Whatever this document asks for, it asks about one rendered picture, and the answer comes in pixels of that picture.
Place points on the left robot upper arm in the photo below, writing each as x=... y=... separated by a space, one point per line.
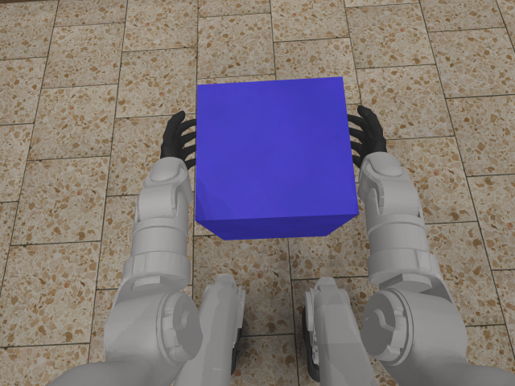
x=147 y=341

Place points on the carton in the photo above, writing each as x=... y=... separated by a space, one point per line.
x=274 y=159

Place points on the robot right hand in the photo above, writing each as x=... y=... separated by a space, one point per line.
x=371 y=137

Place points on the robot left forearm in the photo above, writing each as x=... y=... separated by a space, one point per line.
x=158 y=261

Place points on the right robot thigh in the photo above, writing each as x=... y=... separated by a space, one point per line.
x=343 y=359

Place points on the robot thigh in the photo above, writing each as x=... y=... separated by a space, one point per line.
x=343 y=359
x=221 y=313

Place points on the left robot thigh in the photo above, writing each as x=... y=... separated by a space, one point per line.
x=221 y=313

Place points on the right robot upper arm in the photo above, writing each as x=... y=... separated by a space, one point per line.
x=421 y=340

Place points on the robot left hand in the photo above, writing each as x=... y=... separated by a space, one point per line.
x=172 y=142

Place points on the robot right forearm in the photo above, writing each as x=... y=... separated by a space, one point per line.
x=399 y=252

